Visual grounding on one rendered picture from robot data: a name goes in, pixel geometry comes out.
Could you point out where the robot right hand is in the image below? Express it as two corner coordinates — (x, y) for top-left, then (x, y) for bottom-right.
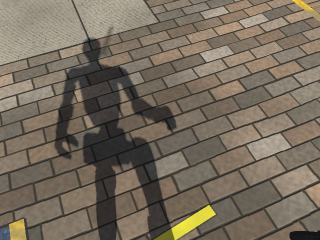
(289, 230), (320, 240)

